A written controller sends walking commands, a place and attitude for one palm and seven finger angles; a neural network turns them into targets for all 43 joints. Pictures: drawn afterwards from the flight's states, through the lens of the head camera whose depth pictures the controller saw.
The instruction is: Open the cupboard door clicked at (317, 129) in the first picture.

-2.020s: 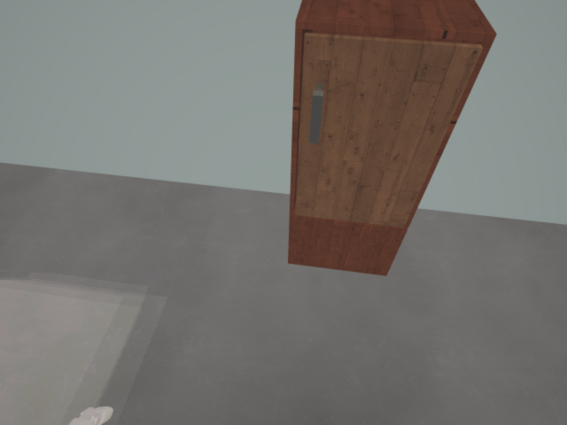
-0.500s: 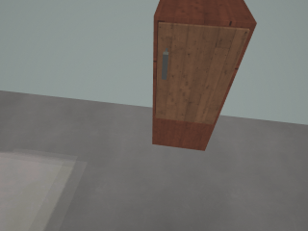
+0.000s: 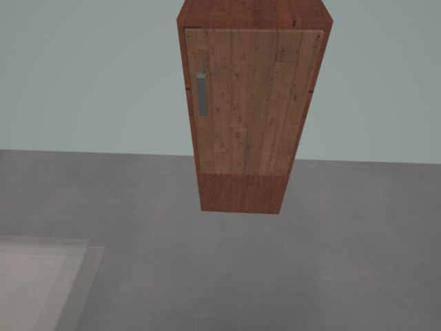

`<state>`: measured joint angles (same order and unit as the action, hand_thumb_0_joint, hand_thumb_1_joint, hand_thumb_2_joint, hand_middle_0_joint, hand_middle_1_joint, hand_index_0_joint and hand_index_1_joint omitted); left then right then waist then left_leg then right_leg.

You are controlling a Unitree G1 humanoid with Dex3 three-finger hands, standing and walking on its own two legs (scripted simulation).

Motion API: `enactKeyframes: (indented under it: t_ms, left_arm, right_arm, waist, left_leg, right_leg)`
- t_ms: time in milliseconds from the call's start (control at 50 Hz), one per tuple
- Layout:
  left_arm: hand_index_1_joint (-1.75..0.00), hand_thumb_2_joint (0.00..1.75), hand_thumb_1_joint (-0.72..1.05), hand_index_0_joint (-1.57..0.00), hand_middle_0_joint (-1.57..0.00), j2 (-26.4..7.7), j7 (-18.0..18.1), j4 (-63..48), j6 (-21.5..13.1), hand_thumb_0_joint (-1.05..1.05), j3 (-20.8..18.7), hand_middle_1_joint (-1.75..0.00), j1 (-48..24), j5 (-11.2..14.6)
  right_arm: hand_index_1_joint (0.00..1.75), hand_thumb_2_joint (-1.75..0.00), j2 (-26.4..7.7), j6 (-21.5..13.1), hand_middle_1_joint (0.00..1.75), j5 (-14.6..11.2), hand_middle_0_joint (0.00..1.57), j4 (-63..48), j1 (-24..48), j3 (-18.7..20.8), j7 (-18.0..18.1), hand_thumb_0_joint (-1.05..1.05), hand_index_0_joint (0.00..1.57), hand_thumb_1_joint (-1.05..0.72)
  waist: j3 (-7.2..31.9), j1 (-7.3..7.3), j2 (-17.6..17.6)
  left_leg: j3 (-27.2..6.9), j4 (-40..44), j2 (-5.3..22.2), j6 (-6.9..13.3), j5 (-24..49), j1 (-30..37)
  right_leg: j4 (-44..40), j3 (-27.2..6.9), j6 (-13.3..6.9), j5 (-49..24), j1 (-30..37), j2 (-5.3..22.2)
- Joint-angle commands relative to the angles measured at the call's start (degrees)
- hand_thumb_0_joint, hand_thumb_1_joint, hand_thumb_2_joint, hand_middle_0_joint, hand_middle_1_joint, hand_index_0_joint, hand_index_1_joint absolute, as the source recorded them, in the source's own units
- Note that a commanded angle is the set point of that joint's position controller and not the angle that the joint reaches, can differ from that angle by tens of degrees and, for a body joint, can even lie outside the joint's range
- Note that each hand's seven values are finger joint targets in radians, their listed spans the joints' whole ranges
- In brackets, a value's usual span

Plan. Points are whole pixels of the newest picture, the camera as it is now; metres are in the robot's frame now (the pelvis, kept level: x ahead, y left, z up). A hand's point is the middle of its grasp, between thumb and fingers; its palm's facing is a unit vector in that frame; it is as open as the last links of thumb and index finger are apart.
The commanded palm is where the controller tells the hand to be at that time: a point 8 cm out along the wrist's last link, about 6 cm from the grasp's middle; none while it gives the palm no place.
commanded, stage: take the last steps up to it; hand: left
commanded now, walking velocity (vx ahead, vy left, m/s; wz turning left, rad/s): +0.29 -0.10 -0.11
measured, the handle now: (203, 91) +0.76 +0.11 +0.01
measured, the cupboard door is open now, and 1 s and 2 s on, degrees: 0 0 0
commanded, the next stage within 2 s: come to a stop and stand still in 0.36 s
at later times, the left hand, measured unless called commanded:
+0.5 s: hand out of the picture +0.10 +0.15 -0.18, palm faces +0.01 -0.99 -0.10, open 7.3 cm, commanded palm none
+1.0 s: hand (182, 262) +0.29 +0.12 -0.15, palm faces -0.06 -0.96 -0.27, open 7.3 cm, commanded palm none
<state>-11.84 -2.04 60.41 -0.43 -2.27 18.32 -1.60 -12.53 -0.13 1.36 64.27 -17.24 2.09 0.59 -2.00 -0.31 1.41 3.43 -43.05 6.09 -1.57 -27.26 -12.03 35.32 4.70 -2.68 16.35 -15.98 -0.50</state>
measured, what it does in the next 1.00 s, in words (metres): walks ahead: left foot, then right foot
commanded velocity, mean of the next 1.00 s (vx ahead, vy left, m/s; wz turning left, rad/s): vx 0.00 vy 0.00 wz -0.03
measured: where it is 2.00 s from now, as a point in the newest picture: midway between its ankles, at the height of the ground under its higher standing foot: outside the picture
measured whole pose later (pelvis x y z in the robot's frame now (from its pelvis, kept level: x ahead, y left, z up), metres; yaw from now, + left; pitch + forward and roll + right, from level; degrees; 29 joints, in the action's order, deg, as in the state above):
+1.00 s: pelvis +0.20 -0.06 +0.01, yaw -4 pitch -1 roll +1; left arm -8.5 1.7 55.2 1.1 -1.9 9.4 -1.6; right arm -12.2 4.1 1.3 59.1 -12.1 4.9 0.8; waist -5.2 1.2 3.2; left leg 0.4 -63.6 0.0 -2.1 -27.0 -25.4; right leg 34.0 4.1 -1.3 14.2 -18.7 2.8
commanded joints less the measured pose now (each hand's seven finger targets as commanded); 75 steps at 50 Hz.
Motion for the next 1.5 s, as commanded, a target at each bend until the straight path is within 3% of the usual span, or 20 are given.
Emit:
enactKeyframes:
  t_ms: [0,100,300,360,380,400,420,460,540,680,780,800,820,840,1000,1120,1200,1280,1360,1480]
  left_arm:
    - [-0.3,0.9,0.9,-0.2,-0.2,-9.0,2.73,0.9,-1.96,0.0,-2.29,-0.3,11.59,0.36]
    - [-0.3,0.9,0.9,-0.2,-0.2,-3.39,3.38,0.8,-3.43,0.0,-1.03,-0.3,8.15,0.06]
    - [-0.3,0.9,0.9,-0.2,-0.2,-1.53,4.06,4.95,-3.58,0.0,-0.75,-0.3,13.43,-0.1]
    - [-0.3,0.9,0.9,-0.2,-0.2,-1.49,3.86,4.86,-3.47,0.0,-0.94,-0.3,11.19,0.4]
    - [-0.3,0.9,0.9,-0.2,-0.2,0.03,3.72,4.08,-3.34,0.0,-1.02,-0.3,12.45,0.76]
    - [-0.3,0.9,0.9,-0.2,-0.2,2.61,3.18,2.74,-3.16,0.0,-0.69,-0.3,14.76,1.33]
    - [-0.3,0.9,0.9,-0.2,-0.2,0.06,3.38,1.88,-2.66,0.0,-0.87,-0.3,12.45,0.47]
    - [-0.3,0.9,0.9,-0.2,-0.2,0.95,2.79,0.31,-1.67,0.0,-1.05,-0.3,5.86,-0.05]
    - [-0.3,0.9,0.9,-0.2,-0.2,4.07,3.05,0.6,1.73,0.0,-0.88,-0.3,9.28,0.22]
    - [-0.3,0.9,0.9,-0.2,-0.2,0.42,3.35,-4.85,3.1,0.0,-1.81,-0.3,0.66,0.0]
    - [-0.3,0.9,0.9,-0.2,-0.2,-1.55,3.38,-5.58,1.67,0.0,-2.24,-0.3,1.24,0.21]
    - [-0.3,0.9,0.9,-0.2,-0.2,-4.4,3.56,-5.56,0.82,0.0,-2.45,-0.3,1.96,-0.13]
    - [-0.3,0.9,0.9,-0.2,-0.2,-9.79,4.05,-6.22,-0.03,0.0,-3.08,-0.3,-0.09,-0.75]
    - [-0.3,0.9,0.9,-0.2,-0.2,-11.1,3.79,-6.81,0.27,0.0,-2.78,-0.3,1.02,-0.17]
    - [-0.3,0.9,0.9,-0.2,-0.2,-8.98,5.23,-8.01,0.43,0.0,-3.26,-0.3,-4.25,0.07]
    - [-0.3,0.9,0.9,-0.2,-0.2,-9.63,4.4,-7.3,1.03,0.0,-3.61,-0.3,-2.99,-0.68]
    - [-0.3,0.9,0.9,-0.2,-0.2,-8.87,4.02,-6.51,1.8,0.0,-3.21,-0.3,-4.8,-0.06]
    - [-0.3,0.9,0.9,-0.2,-0.2,-1.77,3.51,-6.9,2.6,0.0,-1.54,-0.3,-5.79,0.25]
    - [-0.3,0.9,0.9,-0.2,-0.2,-1.04,2.82,-1.99,1.98,0.0,-0.8,-0.3,0.12,0.11]
    - [-0.3,0.9,0.9,-0.2,-0.2,-1.58,3.85,2.0,-0.1,0.0,0.65,-0.3,3.04,0.77]
  right_arm:
    - [0.3,-0.9,-5.05,-2.37,0.3,-0.23,0.2,-8.66,10.96,1.38,-0.14,0.0,0.2,-0.9]
    - [0.3,-0.9,-0.7,-1.26,0.3,0.24,0.2,-6.07,4.78,1.72,-0.73,0.0,0.2,-0.9]
    - [0.3,-0.9,2.39,-2.82,0.3,-0.34,0.2,-8.26,11.57,1.15,-0.71,0.0,0.2,-0.9]
    - [0.3,-0.9,1.19,-3.51,0.3,-0.04,0.2,-3.86,-1.66,1.45,0.72,0.0,0.2,-0.9]
    - [0.3,-0.9,-2.93,-3.89,0.3,0.54,0.2,-2.15,-8.9,2.3,1.48,0.0,0.2,-0.9]
    - [0.3,-0.9,-8.43,-3.81,0.3,0.75,0.2,-1.28,-13.69,3.27,1.83,0.0,0.2,-0.9]
    - [0.3,-0.9,-8.12,-3.0,0.3,-0.29,0.2,-1.45,-11.75,2.77,2.09,0.0,0.2,-0.9]
    - [0.3,-0.9,-2.78,-2.98,0.3,-0.36,0.2,-4.11,-2.27,1.56,2.29,0.0,0.2,-0.9]
    - [0.3,-0.9,-1.29,-2.96,0.3,-0.12,0.2,-6.01,4.07,0.67,2.74,0.0,0.2,-0.9]
    - [0.3,-0.9,-5.5,-0.5,0.3,0.28,0.2,-7.18,4.49,2.85,2.35,0.0,0.2,-0.9]
    - [0.3,-0.9,-6.49,0.87,0.3,0.28,0.2,-8.12,5.61,3.7,1.41,0.0,0.2,-0.9]
    - [0.3,-0.9,-4.47,1.06,0.3,-0.09,0.2,-8.03,3.79,3.54,0.98,0.0,0.2,-0.9]
    - [0.3,-0.9,0.23,1.24,0.3,-0.53,0.2,-8.92,0.87,2.75,0.6,0.0,0.2,-0.9]
    - [0.3,-0.9,-0.73,2.13,0.3,-0.61,0.2,-9.26,0.89,3.0,0.87,0.0,0.2,-0.9]
    - [0.3,-0.9,-2.63,3.59,0.3,0.17,0.2,-8.82,3.49,2.96,-0.05,0.0,0.2,-0.9]
    - [0.3,-0.9,-0.95,2.42,0.3,-0.34,0.2,-9.54,3.48,2.14,-0.56,0.0,0.2,-0.9]
    - [0.3,-0.9,0.01,1.39,0.3,-0.65,0.2,-6.96,-3.78,1.36,-0.04,0.0,0.2,-0.9]
    - [0.3,-0.9,-6.96,0.09,0.3,-0.01,0.2,-8.88,0.98,1.79,1.15,0.0,0.2,-0.9]
    - [0.3,-0.9,-3.76,-0.38,0.3,-0.29,0.2,-7.97,6.16,0.16,1.93,0.0,0.2,-0.9]
    - [0.3,-0.9,-2.23,-1.42,0.3,-1.19,0.2,-3.36,-0.62,-0.01,2.18,0.0,0.2,-0.9]
  waist:
    - [-5.26,-4.5,-7.17]
    - [-3.41,0.46,-5.03]
    - [-3.17,-1.23,-5.93]
    - [1.58,4.44,-4.76]
    - [6.17,6.68,0.52]
    - [10.5,5.85,14.1]
    - [9.62,5.21,8.92]
    - [-3.73,2.17,3.3]
    - [1.45,-1.8,3.88]
    - [1.38,-0.13,9.26]
    - [3.85,-1.87,6.8]
    - [5.14,-1.87,-0.28]
    - [4.92,-0.03,-16.39]
    - [6.99,-1.6,-13.8]
    - [4.19,-1.35,-9.85]
    - [3.58,-2.48,-12.94]
    - [3.9,0.8,-12.08]
    - [-2.57,0.65,14.83]
    - [-2.26,-2.38,7.17]
    - [2.91,-0.92,0.54]
  left_leg:
    - [-2.56,-25.94,0.65,2.31,-0.04,-28.95]
    - [-0.03,-19.78,1.2,0.71,10.72,-23.26]
    - [3.24,0.84,-1.55,2.93,11.08,-19.24]
    - [4.82,11.87,-4.9,4.66,19.67,0.56]
    - [-5.98,14.7,3.38,8.31,27.89,14.01]
    - [-26.66,21.07,20.45,16.42,37.61,22.57]
    - [-30.16,27.08,23.06,17.88,26.5,16.47]
    - [-23.25,30.67,19.15,15.95,20.85,0.04]
    - [-3.54,25.44,11.29,11.34,47.07,-3.85]
    - [-2.55,21.43,11.6,11.12,51.34,-0.43]
    - [-2.54,14.29,8.66,6.97,35.79,-2.38]
    - [0.46,7.59,4.19,3.48,23.87,-3.5]
    - [4.13,-2.48,-3.98,0.04,0.39,-13.03]
    - [-1.75,-10.68,-5.36,0.51,-8.65,-11.1]
    - [-5.59,-23.61,-4.81,-1.66,3.84,-17.39]
    - [-1.44,-2.9,-5.16,-0.18,1.26,-9.49]
    - [1.17,16.23,-6.48,1.26,9.67,4.62]
    - [-21.9,35.74,11.21,9.26,1.27,-6.86]
    - [-9.83,30.26,5.4,9.32,18.14,-3.62]
    - [-7.13,19.45,2.27,5.58,35.7,3.3]
  right_leg:
    - [-25.89,-32.46,-12.69,12.89,10.29,19.75]
    - [-25.24,-16.38,-9.78,-4.83,6.09,13.09]
    - [-18.41,-11.99,-8.58,-33.57,15.46,11.53]
    - [-2.68,-7.47,-5.46,-42.79,10.8,7.21]
    - [9.92,-6.13,-2.9,-30.23,0.83,3.85]
    - [29.11,-1.02,-0.18,9.0,-12.5,-2.72]
    - [37.4,-5.28,-0.78,16.74,-13.62,-1.79]
    - [37.88,-6.64,0.79,9.66,-16.85,4.05]
    - [20.53,-4.1,4.03,5.34,-5.31,4.77]
    - [14.14,-2.14,4.0,4.02,-6.36,3.28]
    - [-4.14,-0.89,3.5,-6.1,3.97,3.02]
    - [-11.43,-4.62,3.33,-16.62,7.06,7.09]
    - [-13.56,-19.68,-1.2,-35.79,10.09,20.0]
    - [-13.54,-18.61,-6.03,-41.71,6.09,24.7]
    - [-15.34,-14.71,-7.28,-23.83,6.43,19.95]
    - [-20.28,-15.57,-6.69,-2.61,4.38,17.88]
    - [-19.03,-12.51,-2.69,6.0,-3.77,13.79]
    - [4.39,-2.76,4.0,8.75,-8.85,2.91]
    - [10.12,-4.42,3.44,5.01,-5.63,3.06]
    - [-15.21,-6.59,3.17,-14.54,8.37,6.21]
